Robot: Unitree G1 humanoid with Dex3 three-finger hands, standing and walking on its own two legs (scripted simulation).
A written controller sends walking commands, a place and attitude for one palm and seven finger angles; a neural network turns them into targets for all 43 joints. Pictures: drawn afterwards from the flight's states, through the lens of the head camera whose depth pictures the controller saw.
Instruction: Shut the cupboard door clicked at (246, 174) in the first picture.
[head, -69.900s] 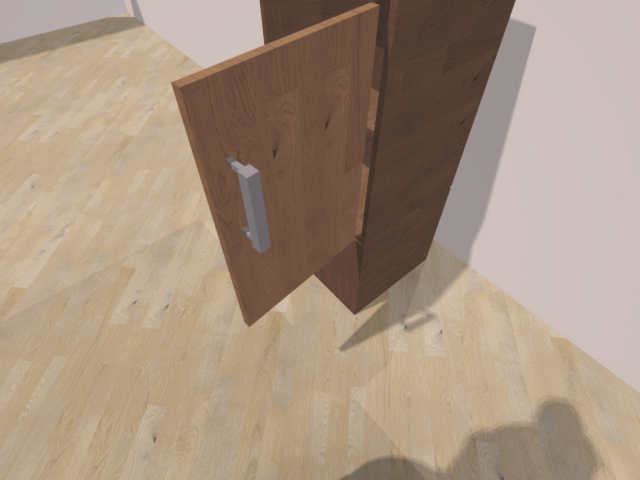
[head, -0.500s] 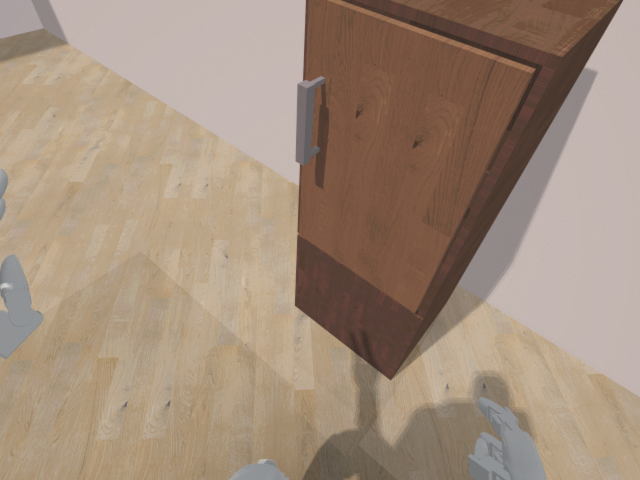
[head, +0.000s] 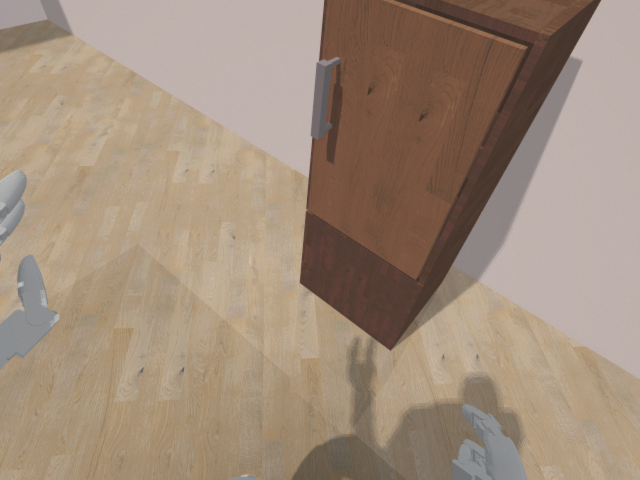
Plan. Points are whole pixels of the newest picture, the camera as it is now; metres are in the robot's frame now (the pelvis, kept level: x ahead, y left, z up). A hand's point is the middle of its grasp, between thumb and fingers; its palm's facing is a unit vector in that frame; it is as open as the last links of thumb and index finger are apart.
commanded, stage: stop stepping back and stand still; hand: left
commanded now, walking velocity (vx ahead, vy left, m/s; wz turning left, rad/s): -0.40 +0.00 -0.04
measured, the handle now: (326, 99) +0.85 +0.03 +0.05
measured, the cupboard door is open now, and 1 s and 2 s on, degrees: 0 0 0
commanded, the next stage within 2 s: let the arm hang, fingers relaxed in 0.84 s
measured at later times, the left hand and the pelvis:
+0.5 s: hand out of the picture +0.09 +0.29 +0.18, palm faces +0.45 -0.83 -0.33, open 7.4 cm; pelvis -0.11 +0.03 +0.01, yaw -2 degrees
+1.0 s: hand out of the picture +0.13 +0.29 +0.12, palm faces +0.30 -0.83 -0.47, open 7.4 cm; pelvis -0.10 +0.03 +0.01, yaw -2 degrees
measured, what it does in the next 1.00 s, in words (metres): walks backwards: right foot, then left foot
